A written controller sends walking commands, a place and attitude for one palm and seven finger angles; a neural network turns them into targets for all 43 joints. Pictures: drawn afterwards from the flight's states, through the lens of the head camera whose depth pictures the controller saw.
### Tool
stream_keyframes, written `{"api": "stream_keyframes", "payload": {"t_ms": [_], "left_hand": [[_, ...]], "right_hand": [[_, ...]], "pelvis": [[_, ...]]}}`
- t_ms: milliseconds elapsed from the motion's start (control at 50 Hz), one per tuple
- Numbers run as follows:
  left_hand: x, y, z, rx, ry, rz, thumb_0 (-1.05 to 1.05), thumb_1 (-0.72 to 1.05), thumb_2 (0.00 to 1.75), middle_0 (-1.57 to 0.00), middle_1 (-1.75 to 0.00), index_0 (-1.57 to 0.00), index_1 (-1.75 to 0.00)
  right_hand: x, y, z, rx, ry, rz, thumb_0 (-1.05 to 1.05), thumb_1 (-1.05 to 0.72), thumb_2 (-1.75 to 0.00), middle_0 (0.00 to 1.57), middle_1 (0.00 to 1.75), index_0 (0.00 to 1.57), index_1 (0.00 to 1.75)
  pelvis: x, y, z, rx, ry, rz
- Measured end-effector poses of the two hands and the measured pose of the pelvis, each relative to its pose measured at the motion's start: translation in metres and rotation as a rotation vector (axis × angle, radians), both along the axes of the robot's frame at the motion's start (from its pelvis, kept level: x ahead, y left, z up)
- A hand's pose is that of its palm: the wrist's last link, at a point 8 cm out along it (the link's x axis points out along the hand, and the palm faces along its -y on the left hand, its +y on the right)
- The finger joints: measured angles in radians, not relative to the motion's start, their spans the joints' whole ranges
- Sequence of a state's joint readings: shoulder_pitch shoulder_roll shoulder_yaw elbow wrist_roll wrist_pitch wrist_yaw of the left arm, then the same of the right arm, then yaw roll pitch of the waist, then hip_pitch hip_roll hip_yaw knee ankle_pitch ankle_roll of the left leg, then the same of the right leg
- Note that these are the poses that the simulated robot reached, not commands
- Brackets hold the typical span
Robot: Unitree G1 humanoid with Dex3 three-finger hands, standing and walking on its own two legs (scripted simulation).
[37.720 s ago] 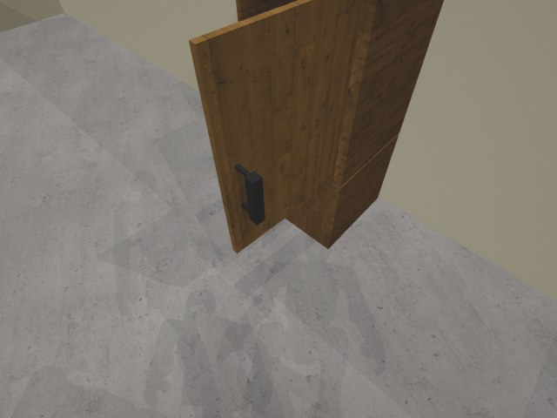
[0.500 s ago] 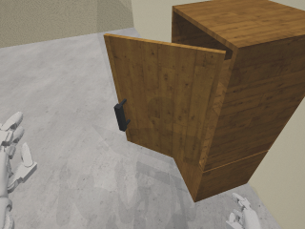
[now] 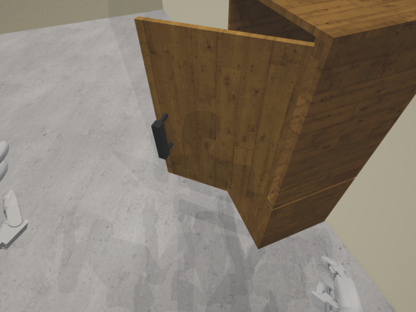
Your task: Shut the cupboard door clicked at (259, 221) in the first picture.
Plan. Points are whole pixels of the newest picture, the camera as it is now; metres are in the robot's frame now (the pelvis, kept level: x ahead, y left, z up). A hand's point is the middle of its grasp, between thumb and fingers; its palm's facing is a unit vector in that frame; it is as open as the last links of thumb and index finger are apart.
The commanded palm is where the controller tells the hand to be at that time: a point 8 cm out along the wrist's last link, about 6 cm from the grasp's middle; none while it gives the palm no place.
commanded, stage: step back with the hand held close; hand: left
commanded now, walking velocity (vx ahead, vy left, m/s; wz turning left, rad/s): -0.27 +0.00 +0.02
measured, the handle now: (164, 136) +0.64 +0.19 -0.10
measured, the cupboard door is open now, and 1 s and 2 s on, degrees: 47 47 47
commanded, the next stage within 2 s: stop stepping back and stand still in 1.10 s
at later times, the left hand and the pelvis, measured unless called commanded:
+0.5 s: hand out of the picture +0.10 +0.26 +0.16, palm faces +0.52 -0.74 -0.44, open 7.4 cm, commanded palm +0.04 +0.29 +0.18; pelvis -0.09 -0.01 -0.02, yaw +3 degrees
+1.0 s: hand out of the picture -0.05 +0.31 +0.16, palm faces +0.60 -0.70 -0.38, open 7.4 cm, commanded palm -0.11 +0.33 +0.18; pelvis -0.20 +0.01 -0.02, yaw +8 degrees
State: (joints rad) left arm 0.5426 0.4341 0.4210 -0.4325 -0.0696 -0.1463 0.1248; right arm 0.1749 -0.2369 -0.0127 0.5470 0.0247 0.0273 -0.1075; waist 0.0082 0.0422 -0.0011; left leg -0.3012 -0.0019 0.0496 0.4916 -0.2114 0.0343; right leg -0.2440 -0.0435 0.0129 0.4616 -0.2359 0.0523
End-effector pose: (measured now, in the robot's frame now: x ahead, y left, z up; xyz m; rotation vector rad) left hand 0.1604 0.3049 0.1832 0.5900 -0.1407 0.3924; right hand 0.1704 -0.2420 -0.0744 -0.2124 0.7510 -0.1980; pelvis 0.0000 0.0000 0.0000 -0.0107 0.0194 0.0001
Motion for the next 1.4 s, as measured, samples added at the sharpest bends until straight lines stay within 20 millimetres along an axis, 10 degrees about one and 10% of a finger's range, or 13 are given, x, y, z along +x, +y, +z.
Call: {"api": "stream_keyframes", "payload": {"t_ms": [700,920,1060,1240,1400], "left_hand": [[-0.136,0.0,-0.005,0.024,-0.195,-0.009,0.01,0.89,0.89,-0.22,-0.3,-0.21,-0.3],[-0.238,0.016,-0.002,0.031,-0.202,0.113,0.01,0.89,0.89,-0.22,-0.3,-0.21,-0.3],[-0.266,0.04,-0.011,-0.028,-0.265,0.112,0.02,0.89,0.89,-0.21,-0.3,-0.21,-0.3],[-0.312,0.014,0.008,-0.04,-0.309,-0.044,0.02,0.9,0.9,-0.21,-0.3,-0.21,-0.3],[-0.336,0.023,0.005,-0.06,-0.284,-0.086,0.01,0.89,0.89,-0.22,-0.3,-0.21,-0.3]], "right_hand": [[-0.137,-0.002,-0.008,-0.058,-0.015,0.052,0.01,-0.9,-0.9,0.21,0.3,0.2,0.3],[-0.165,0.02,-0.01,-0.052,0.009,0.155,0.01,-0.9,-0.9,0.21,0.3,0.2,0.3],[-0.188,0.051,0.006,-0.057,-0.101,0.193,0.01,-0.9,-0.9,0.21,0.3,0.2,0.3],[-0.264,0.064,0.013,0.033,-0.154,0.184,0.01,-0.9,-0.9,0.21,0.3,0.2,0.3],[-0.389,0.029,-0.009,-0.043,0.013,-0.012,0.01,-0.9,-0.9,0.21,0.3,0.2,0.3]], "pelvis": [[-0.127,-0.007,-0.017,-0.043,-0.03,0.083],[-0.176,-0.002,-0.016,-0.012,-0.035,0.125],[-0.229,0.013,-0.018,-0.057,-0.049,0.121],[-0.301,0.01,-0.018,-0.043,0.019,0.005],[-0.336,0.029,-0.015,-0.037,-0.014,-0.048]]}}
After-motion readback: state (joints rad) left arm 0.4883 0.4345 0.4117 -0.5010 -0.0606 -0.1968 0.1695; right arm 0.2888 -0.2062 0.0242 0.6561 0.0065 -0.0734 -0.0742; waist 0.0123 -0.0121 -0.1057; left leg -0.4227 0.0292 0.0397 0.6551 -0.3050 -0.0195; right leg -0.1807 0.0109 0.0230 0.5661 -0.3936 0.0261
